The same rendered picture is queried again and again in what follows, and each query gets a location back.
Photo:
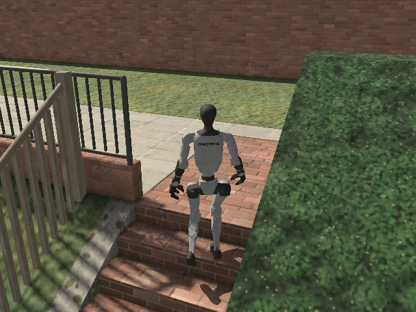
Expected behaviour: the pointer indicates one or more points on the left robot hand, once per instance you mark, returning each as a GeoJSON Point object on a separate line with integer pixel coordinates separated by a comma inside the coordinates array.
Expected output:
{"type": "Point", "coordinates": [173, 190]}

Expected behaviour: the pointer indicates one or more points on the left robot foot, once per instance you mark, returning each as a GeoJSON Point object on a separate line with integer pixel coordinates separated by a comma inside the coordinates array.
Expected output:
{"type": "Point", "coordinates": [190, 259]}

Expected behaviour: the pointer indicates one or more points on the right robot thigh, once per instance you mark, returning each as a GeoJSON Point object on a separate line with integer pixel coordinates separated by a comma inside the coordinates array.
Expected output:
{"type": "Point", "coordinates": [224, 190]}

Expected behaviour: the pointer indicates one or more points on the robot left forearm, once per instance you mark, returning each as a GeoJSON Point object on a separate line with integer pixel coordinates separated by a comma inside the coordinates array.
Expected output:
{"type": "Point", "coordinates": [177, 175]}

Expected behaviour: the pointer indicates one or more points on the robot right forearm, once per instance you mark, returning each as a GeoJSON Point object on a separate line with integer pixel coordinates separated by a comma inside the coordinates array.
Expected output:
{"type": "Point", "coordinates": [239, 168]}

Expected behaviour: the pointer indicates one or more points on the right robot upper arm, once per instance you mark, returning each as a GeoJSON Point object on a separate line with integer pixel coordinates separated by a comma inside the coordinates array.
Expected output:
{"type": "Point", "coordinates": [232, 147]}

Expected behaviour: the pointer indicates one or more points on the left robot upper arm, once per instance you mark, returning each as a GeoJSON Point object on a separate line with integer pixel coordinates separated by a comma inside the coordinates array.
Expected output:
{"type": "Point", "coordinates": [184, 150]}

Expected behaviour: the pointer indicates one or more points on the right robot hand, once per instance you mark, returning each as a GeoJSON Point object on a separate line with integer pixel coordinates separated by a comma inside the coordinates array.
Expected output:
{"type": "Point", "coordinates": [242, 178]}

